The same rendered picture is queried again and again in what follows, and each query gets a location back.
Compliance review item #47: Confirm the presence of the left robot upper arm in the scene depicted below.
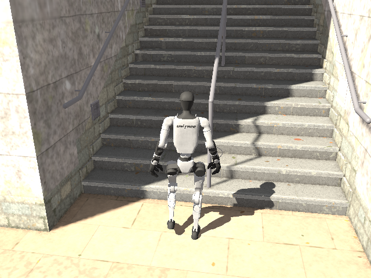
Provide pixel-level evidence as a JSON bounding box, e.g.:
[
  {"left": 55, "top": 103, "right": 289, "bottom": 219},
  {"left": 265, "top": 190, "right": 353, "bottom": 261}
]
[{"left": 158, "top": 116, "right": 174, "bottom": 149}]

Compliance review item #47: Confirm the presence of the right robot upper arm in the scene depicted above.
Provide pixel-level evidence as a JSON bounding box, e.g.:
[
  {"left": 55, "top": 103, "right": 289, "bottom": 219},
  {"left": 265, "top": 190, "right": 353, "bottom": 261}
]
[{"left": 198, "top": 117, "right": 214, "bottom": 149}]

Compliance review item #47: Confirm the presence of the robot right forearm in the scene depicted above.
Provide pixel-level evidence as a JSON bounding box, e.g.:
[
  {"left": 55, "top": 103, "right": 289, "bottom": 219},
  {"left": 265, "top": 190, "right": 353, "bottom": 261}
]
[{"left": 209, "top": 141, "right": 220, "bottom": 163}]

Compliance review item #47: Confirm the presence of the robot right hand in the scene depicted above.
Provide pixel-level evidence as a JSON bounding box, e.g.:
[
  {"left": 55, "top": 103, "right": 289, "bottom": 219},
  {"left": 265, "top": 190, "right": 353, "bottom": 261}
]
[{"left": 208, "top": 162, "right": 221, "bottom": 175}]

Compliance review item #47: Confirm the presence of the left robot foot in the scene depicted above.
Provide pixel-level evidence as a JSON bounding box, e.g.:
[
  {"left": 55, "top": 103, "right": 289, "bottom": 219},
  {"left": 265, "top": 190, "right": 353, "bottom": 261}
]
[{"left": 167, "top": 219, "right": 175, "bottom": 229}]

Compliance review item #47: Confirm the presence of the robot left hand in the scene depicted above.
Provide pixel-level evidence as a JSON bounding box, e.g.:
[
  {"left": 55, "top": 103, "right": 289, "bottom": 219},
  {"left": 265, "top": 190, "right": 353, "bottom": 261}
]
[{"left": 150, "top": 163, "right": 163, "bottom": 177}]

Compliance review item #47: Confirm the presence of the humanoid robot torso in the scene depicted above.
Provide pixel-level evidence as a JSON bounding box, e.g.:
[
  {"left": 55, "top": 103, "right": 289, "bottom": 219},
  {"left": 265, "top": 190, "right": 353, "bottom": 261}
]
[{"left": 173, "top": 114, "right": 200, "bottom": 174}]

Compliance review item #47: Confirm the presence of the robot left forearm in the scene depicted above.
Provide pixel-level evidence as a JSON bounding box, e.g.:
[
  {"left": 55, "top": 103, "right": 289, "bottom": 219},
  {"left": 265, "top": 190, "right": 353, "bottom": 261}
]
[{"left": 151, "top": 140, "right": 163, "bottom": 165}]

